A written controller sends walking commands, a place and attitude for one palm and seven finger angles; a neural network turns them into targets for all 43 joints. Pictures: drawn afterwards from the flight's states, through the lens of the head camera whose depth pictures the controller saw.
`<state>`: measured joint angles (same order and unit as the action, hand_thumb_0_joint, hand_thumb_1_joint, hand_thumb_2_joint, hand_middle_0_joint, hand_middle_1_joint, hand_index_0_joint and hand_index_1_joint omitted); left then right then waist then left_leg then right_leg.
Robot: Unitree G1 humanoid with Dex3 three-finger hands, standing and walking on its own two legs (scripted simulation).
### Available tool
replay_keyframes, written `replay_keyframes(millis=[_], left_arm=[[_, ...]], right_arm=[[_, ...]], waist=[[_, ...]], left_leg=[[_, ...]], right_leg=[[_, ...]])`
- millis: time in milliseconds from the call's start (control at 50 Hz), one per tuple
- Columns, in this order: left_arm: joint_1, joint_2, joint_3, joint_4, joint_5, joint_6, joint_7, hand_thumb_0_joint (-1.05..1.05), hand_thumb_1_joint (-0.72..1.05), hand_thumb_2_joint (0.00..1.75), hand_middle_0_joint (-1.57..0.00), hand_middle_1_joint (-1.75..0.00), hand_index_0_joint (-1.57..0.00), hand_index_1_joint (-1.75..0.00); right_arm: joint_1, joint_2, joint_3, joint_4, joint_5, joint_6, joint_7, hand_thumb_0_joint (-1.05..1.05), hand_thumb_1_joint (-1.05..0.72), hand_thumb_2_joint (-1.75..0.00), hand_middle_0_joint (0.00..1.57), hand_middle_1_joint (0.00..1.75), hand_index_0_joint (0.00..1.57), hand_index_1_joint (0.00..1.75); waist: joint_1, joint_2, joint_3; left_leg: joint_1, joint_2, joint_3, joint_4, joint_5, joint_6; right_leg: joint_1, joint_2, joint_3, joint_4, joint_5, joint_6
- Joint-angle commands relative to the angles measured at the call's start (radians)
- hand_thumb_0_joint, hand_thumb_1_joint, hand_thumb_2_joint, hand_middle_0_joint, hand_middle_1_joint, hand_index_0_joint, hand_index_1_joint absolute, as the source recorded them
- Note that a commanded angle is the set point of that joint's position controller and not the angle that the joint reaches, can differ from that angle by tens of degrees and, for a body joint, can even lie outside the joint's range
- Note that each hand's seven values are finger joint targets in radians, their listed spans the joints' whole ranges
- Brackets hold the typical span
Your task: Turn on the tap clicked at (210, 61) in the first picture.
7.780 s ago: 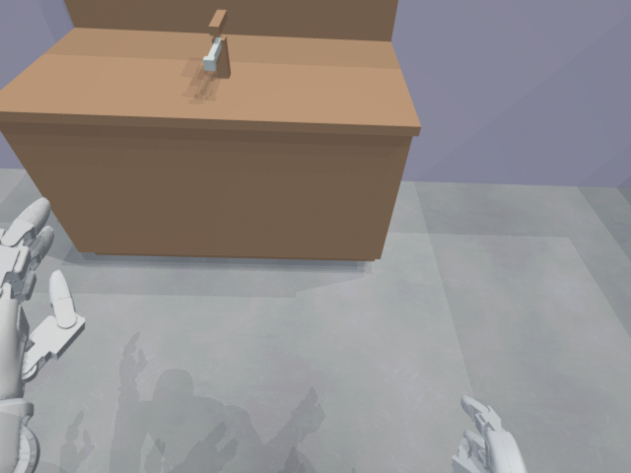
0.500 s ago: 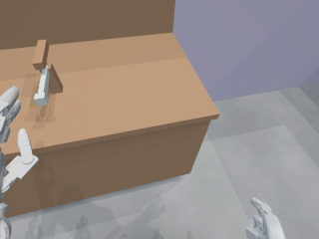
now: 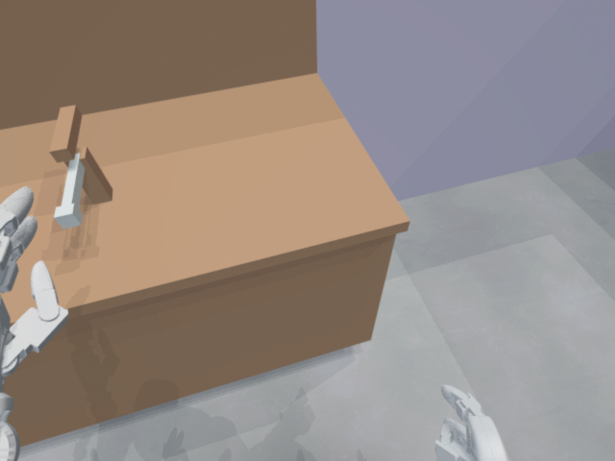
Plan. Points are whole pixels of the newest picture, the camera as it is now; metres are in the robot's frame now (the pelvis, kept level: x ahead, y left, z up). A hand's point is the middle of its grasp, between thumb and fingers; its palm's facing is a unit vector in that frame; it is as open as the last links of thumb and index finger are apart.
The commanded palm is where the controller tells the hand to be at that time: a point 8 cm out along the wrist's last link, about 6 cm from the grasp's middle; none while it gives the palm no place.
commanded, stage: come to a stop and stand still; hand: left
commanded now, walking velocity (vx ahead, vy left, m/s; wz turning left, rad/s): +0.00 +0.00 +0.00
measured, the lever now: (68, 216) +0.45 +0.42 +0.03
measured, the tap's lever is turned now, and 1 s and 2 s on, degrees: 0 0 0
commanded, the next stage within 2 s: look again from close up in 1.06 s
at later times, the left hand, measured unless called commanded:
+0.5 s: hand (37, 376) +0.16 +0.24 +0.16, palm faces +0.43 -0.81 -0.39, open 7.5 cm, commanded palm +0.11 +0.27 +0.18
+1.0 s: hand (11, 402) +0.15 +0.25 +0.15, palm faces +0.41 -0.83 -0.39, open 7.5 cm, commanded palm +0.09 +0.29 +0.18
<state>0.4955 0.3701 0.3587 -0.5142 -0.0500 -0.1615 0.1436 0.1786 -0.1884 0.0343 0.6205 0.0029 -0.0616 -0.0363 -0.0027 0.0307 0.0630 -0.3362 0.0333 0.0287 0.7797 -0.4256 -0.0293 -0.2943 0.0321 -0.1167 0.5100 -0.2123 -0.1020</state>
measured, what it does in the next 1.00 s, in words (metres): steps on the spot: left foot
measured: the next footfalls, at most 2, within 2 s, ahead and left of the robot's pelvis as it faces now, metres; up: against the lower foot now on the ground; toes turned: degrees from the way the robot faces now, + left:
left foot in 0.16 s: +0.01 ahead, +0.12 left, +0.00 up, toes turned +2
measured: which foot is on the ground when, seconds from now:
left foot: up 0.00-0.14, down 0.16-1.00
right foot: down 0.00-1.00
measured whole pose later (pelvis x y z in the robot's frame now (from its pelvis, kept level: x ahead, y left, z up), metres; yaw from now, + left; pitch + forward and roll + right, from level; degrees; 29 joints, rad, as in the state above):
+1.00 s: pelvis -0.06 +0.01 +0.00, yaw +1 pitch -3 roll +0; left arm 0.45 0.34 0.30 -0.40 -0.01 -0.15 0.15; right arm 0.24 -0.22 0.02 0.63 -0.01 -0.07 -0.06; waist 0.00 0.01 0.03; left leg -0.23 0.00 0.02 0.48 -0.20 0.01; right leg -0.28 0.06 -0.08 0.37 -0.09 -0.05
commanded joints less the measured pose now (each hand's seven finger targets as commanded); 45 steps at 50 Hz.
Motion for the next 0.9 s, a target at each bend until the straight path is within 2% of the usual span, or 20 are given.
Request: replay_keyframes(millis=[0, 80, 100, 120, 160, 180, 200, 220, 260, 300, 340, 380, 420, 460, 500, 600, 660, 720, 800, 880], left_arm=[[-0.031, 0.151, 0.117, -0.163, 0.002, -0.056, 0.035, 0.0, 0.9, 0.9, -0.2, -0.3, -0.2, -0.3], [-0.036, 0.149, 0.099, -0.202, 0.012, -0.066, 0.041, 0.0, 0.9, 0.9, -0.2, -0.3, -0.2, -0.3], [-0.049, 0.163, 0.101, -0.234, 0.011, -0.067, 0.046, 0.0, 0.9, 0.9, -0.2, -0.3, -0.2, -0.3], [-0.053, 0.159, 0.092, -0.239, 0.012, -0.072, 0.048, 0.0, 0.9, 0.9, -0.2, -0.3, -0.2, -0.3], [-0.082, 0.169, 0.083, -0.271, 0.022, -0.083, 0.052, 0.0, 0.9, 0.9, -0.2, -0.3, -0.2, -0.3], [-0.092, 0.176, 0.083, -0.272, 0.026, -0.084, 0.053, 0.0, 0.9, 0.9, -0.2, -0.3, -0.2, -0.3], [-0.097, 0.188, 0.101, -0.264, 0.025, -0.088, 0.05, 0.0, 0.9, 0.9, -0.2, -0.3, -0.2, -0.3], [-0.11, 0.165, 0.075, -0.24, 0.032, -0.087, 0.049, 0.0, 0.9, 0.9, -0.2, -0.3, -0.2, -0.3], [-0.144, 0.142, 0.057, -0.171, 0.041, -0.081, 0.043, 0.0, 0.9, 0.9, -0.2, -0.3, -0.2, -0.3], [-0.17, 0.143, 0.058, -0.129, 0.04, -0.077, 0.037, 0.0, 0.9, 0.9, -0.2, -0.3, -0.2, -0.3], [-0.158, 0.125, 0.045, -0.068, 0.041, -0.073, 0.031, 0.0, 0.9, 0.9, -0.2, -0.3, -0.2, -0.3], [-0.16, 0.123, 0.036, -0.055, 0.038, -0.064, 0.026, 0.0, 0.9, 0.9, -0.2, -0.3, -0.2, -0.3], [-0.17, 0.135, 0.035, -0.081, 0.034, -0.059, 0.027, 0.0, 0.9, 0.9, -0.2, -0.3, -0.2, -0.3], [-0.159, 0.15, 0.052, -0.109, 0.033, -0.057, 0.033, 0.0, 0.9, 0.9, -0.2, -0.3, -0.2, -0.3], [-0.144, 0.17, 0.075, -0.142, 0.028, -0.054, 0.036, 0.0, 0.9, 0.9, -0.2, -0.3, -0.2, -0.3], [-0.131, 0.192, 0.093, -0.219, 0.032, -0.061, 0.042, 0.0, 0.9, 0.9, -0.2, -0.3, -0.2, -0.3], [-0.113, 0.171, 0.077, -0.197, 0.032, -0.066, 0.044, 0.0, 0.9, 0.9, -0.2, -0.3, -0.2, -0.3], [-0.071, 0.15, 0.068, -0.117, 0.029, -0.062, 0.038, 0.0, 0.9, 0.9, -0.2, -0.3, -0.2, -0.3], [-0.088, 0.133, 0.05, -0.069, 0.037, -0.058, 0.028, 0.0, 0.9, 0.9, -0.2, -0.3, -0.2, -0.3], [-0.145, 0.147, 0.042, -0.108, 0.038, -0.063, 0.029, 0.0, 0.9, 0.9, -0.2, -0.3, -0.2, -0.3]], right_arm=[[-0.095, -0.076, -0.031, -0.153, 0.008, -0.037, -0.026, 0.0, -0.9, -0.9, 0.2, 0.3, 0.2, 0.3], [-0.062, -0.104, -0.047, -0.156, -0.002, -0.031, -0.035, 0.0, -0.9, -0.9, 0.2, 0.3, 0.2, 0.3], [-0.058, -0.107, -0.051, -0.156, 0.0, -0.03, -0.038, 0.0, -0.9, -0.9, 0.2, 0.3, 0.2, 0.3], [-0.051, -0.11, -0.053, -0.157, -0.004, -0.031, -0.04, 0.0, -0.9, -0.9, 0.2, 0.3, 0.2, 0.3], [-0.06, -0.144, -0.065, -0.173, -0.003, -0.035, -0.041, 0.0, -0.9, -0.9, 0.2, 0.3, 0.2, 0.3], [-0.064, -0.15, -0.066, -0.177, 0.003, -0.036, -0.041, 0.0, -0.9, -0.9, 0.2, 0.3, 0.2, 0.3], [-0.069, -0.136, -0.056, -0.167, -0.004, -0.043, -0.047, 0.0, -0.9, -0.9, 0.2, 0.3, 0.2, 0.3], [-0.08, -0.129, -0.045, -0.17, -0.007, -0.046, -0.048, 0.0, -0.9, -0.9, 0.2, 0.3, 0.2, 0.3], [-0.066, -0.131, -0.05, -0.164, -0.002, -0.052, -0.044, 0.0, -0.9, -0.9, 0.2, 0.3, 0.2, 0.3], [-0.049, -0.13, -0.054, -0.166, -0.002, -0.059, -0.043, 0.0, -0.9, -0.9, 0.2, 0.3, 0.2, 0.3], [-0.039, -0.134, -0.056, -0.16, -0.003, -0.061, -0.037, 0.0, -0.9, -0.9, 0.2, 0.3, 0.2, 0.3], [-0.028, -0.129, -0.058, -0.155, -0.003, -0.056, -0.029, 0.0, -0.9, -0.9, 0.2, 0.3, 0.2, 0.3], [-0.035, -0.117, -0.053, -0.15, -0.006, -0.053, -0.024, 0.0, -0.9, -0.9, 0.2, 0.3, 0.2, 0.3], [-0.037, -0.108, -0.048, -0.146, -0.01, -0.048, -0.02, 0.0, -0.9, -0.9, 0.2, 0.3, 0.2, 0.3], [-0.044, -0.106, -0.043, -0.151, -0.012, -0.044, -0.021, 0.0, -0.9, -0.9, 0.2, 0.3, 0.2, 0.3], [-0.046, -0.116, -0.042, -0.164, -0.017, -0.034, -0.028, 0.0, -0.9, -0.9, 0.2, 0.3, 0.2, 0.3], [-0.037, -0.122, -0.046, -0.164, -0.011, -0.042, -0.03, 0.0, -0.9, -0.9, 0.2, 0.3, 0.2, 0.3], [-0.032, -0.123, -0.047, -0.162, -0.004, -0.049, -0.032, 0.0, -0.9, -0.9, 0.2, 0.3, 0.2, 0.3], [-0.036, -0.131, -0.05, -0.16, 0.001, -0.048, -0.031, 0.0, -0.9, -0.9, 0.2, 0.3, 0.2, 0.3], [-0.033, -0.136, -0.056, -0.15, -0.002, -0.055, -0.031, 0.0, -0.9, -0.9, 0.2, 0.3, 0.2, 0.3]], waist=[[0.011, -0.146, -0.191], [0.015, -0.104, -0.198], [0.01, -0.066, -0.201], [0.008, -0.031, -0.203], [0.021, 0.087, -0.182], [0.025, 0.107, -0.175], [0.021, 0.2, -0.148], [0.02, 0.215, -0.083], [0.021, 0.162, -0.048], [0.015, 0.062, -0.041], [0.012, -0.001, -0.041], [0.008, -0.089, -0.066], [0.003, -0.121, -0.1], [0.0, -0.132, -0.143], [0.005, -0.096, -0.168], [0.01, 0.046, -0.131], [0.008, 0.065, -0.123], [0.011, 0.039, -0.12], [0.01, -0.02, -0.071], [0.003, -0.05, -0.099]], left_leg=[[-0.046, -0.001, -0.016, -0.006, -0.007, 0.008], [0.042, -0.023, 0.013, -0.233, 0.052, 0.025], [0.104, -0.016, 0.011, -0.318, 0.115, 0.028], [0.152, 0.002, 0.001, -0.381, 0.165, 0.035], [0.137, 0.12, -0.124, -0.443, 0.269, 0.075], [0.104, 0.15, -0.142, -0.448, 0.289, 0.082], [0.048, 0.16, -0.146, -0.492, 0.224, 0.081], [-0.08, 0.173, -0.158, -0.526, 0.137, 0.084], [-0.181, 0.148, -0.116, -0.526, -0.005, 0.076], [-0.164, 0.108, -0.091, -0.494, -0.046, 0.064], [-0.123, 0.061, -0.066, -0.432, -0.08, 0.054], [-0.047, 0.01, -0.031, -0.314, -0.043, 0.047], [0.023, -0.009, -0.029, -0.236, 0.014, 0.044], [0.052, -0.01, -0.033, -0.233, 0.058, 0.047], [0.07, -0.012, -0.035, -0.282, 0.072, 0.046], [-0.036, 0.023, -0.088, -0.441, -0.026, 0.06], [-0.07, 0.048, -0.11, -0.467, 0.032, 0.064], [-0.071, 0.051, -0.1, -0.472, 0.037, 0.055], [-0.129, 0.038, -0.098, -0.468, -0.069, 0.056], [-0.022, 0.017, -0.078, -0.397, 0.025, 0.054]], right_leg=[[0.191, -0.288, 0.248, -0.174, 0.294, -0.022], [0.179, -0.258, 0.262, -0.219, 0.092, 0.007], [0.165, -0.249, 0.252, -0.208, 0.054, 0.019], [0.15, -0.223, 0.242, -0.193, 0.011, 0.043], [0.137, -0.135, 0.204, -0.139, -0.036, 0.094], [0.152, -0.113, 0.19, -0.12, -0.021, 0.105], [0.144, -0.099, 0.169, -0.09, -0.042, 0.1], [0.197, -0.091, 0.142, -0.054, -0.042, 0.104], [0.246, -0.091, 0.148, -0.044, -0.037, 0.106], [0.219, -0.089, 0.172, -0.107, -0.062, 0.107], [0.153, -0.111, 0.229, -0.2, -0.191, 0.101], [0.074, -0.17, 0.316, -0.309, -0.345, 0.086], [0.031, -0.226, 0.364, -0.364, -0.401, 0.063], [0.058, -0.239, 0.344, -0.356, -0.362, 0.054], [0.079, -0.219, 0.303, -0.332, -0.332, 0.06], [0.153, -0.138, 0.247, -0.276, -0.325, 0.093], [0.227, -0.103, 0.216, -0.218, -0.153, 0.099], [0.233, -0.096, 0.206, -0.216, -0.115, 0.102], [0.185, -0.096, 0.226, -0.249, -0.261, 0.107], [0.124, -0.126, 0.255, -0.279, -0.238, 0.09]])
